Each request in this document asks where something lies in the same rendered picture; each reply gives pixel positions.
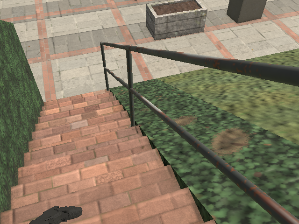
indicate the left robot hand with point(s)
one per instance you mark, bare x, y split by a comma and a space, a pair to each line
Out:
56, 215

